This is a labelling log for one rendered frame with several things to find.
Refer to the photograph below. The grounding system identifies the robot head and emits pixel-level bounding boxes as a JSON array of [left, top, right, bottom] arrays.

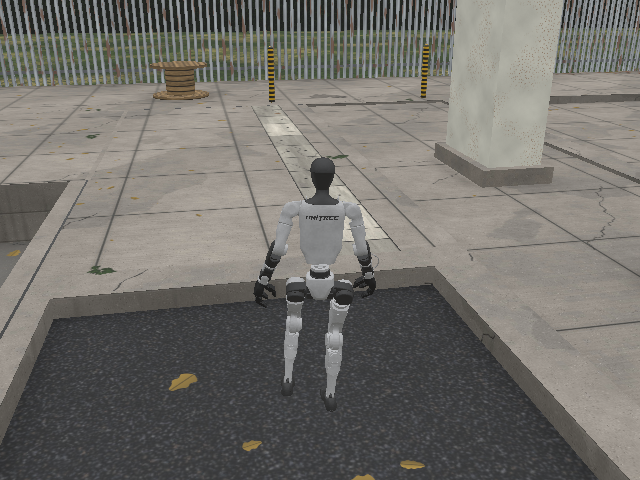
[[305, 157, 339, 205]]

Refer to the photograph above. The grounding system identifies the robot left hand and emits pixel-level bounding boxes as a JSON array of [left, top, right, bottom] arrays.
[[253, 280, 276, 308]]

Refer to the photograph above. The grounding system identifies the right robot forearm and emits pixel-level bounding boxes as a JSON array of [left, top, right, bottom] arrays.
[[357, 241, 374, 279]]

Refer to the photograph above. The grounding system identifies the left robot forearm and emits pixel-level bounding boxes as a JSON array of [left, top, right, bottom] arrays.
[[257, 240, 281, 285]]

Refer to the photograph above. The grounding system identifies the robot right upper arm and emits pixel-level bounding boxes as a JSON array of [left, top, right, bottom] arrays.
[[342, 201, 368, 256]]

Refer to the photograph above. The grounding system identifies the robot left upper arm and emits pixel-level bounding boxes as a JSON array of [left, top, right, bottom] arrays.
[[272, 200, 301, 256]]

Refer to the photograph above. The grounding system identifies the humanoid robot torso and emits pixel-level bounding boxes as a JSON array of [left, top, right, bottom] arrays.
[[298, 196, 345, 300]]

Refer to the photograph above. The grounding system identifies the robot right hand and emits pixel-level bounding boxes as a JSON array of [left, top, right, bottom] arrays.
[[353, 276, 376, 298]]

